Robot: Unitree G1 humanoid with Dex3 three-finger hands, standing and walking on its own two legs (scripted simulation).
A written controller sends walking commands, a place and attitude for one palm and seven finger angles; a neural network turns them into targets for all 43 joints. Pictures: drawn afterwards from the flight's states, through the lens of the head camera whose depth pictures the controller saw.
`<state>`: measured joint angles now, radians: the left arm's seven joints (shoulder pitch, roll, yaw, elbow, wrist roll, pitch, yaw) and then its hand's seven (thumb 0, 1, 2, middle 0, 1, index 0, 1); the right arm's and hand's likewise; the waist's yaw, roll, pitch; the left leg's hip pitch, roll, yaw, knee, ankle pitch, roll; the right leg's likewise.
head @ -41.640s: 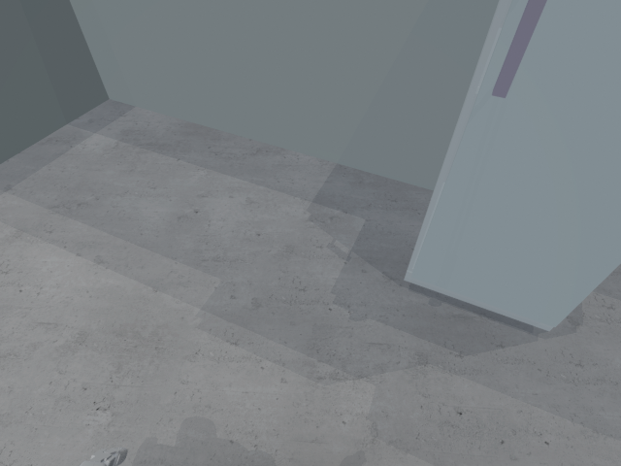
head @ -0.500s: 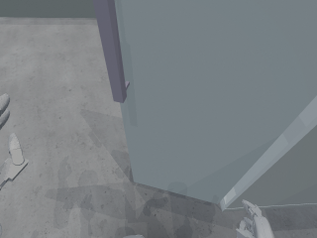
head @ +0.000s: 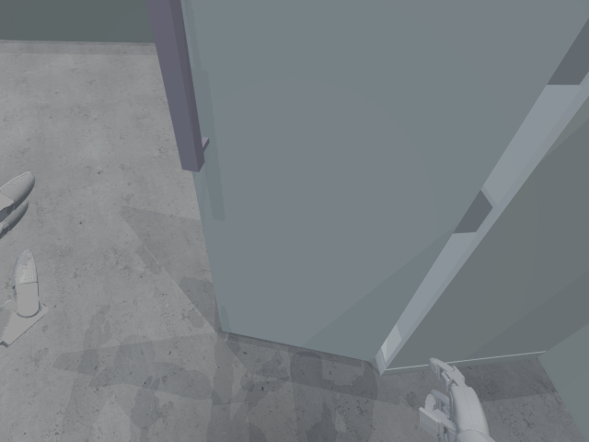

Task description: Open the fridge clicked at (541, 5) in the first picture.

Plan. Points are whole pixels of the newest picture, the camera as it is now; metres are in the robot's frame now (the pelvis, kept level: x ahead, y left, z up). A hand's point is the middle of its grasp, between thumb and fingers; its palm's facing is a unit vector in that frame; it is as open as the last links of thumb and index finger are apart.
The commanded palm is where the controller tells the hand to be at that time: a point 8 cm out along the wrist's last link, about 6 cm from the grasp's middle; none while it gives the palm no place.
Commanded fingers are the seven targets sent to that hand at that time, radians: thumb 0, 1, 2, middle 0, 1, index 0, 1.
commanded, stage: step back with the hand held close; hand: left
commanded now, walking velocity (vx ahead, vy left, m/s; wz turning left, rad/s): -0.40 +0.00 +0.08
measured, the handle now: (187, 82) +0.52 +0.21 +0.22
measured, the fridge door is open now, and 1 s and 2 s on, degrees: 72 72 72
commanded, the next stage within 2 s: stop stepping back and stand still in 0.14 s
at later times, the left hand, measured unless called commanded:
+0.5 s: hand out of the picture +0.03 +0.28 +0.18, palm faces +0.49 -0.74 -0.47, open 7.4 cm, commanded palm -0.01 +0.31 +0.18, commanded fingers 0.00 0.90 0.90 -0.20 -0.30 -0.20 -0.30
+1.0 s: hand out of the picture +0.03 +0.30 +0.17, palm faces +0.51 -0.74 -0.43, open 7.4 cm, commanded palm -0.03 +0.32 +0.18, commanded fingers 0.00 0.90 0.90 -0.20 -0.30 -0.20 -0.30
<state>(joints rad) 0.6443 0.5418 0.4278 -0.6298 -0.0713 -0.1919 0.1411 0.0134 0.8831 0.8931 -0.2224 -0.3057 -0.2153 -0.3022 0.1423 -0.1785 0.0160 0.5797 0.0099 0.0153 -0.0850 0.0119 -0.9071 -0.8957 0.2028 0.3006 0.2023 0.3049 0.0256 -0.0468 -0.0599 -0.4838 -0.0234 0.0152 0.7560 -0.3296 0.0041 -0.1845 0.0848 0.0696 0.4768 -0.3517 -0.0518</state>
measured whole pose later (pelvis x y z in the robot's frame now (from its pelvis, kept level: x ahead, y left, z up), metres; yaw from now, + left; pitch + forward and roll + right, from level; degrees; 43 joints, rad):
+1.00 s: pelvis -0.15 +0.02 +0.00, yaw +3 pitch -1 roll -1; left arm 0.53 0.40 0.41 -0.43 -0.05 -0.19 0.16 0.01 0.89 0.89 -0.21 -0.30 -0.21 -0.30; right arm 0.22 -0.20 0.02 0.68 0.00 -0.11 -0.08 0.01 -0.91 -0.90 0.20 0.30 0.20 0.30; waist 0.01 0.01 -0.03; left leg -0.28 0.02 0.01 0.61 -0.32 0.00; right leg -0.21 0.01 0.00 0.57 -0.35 0.00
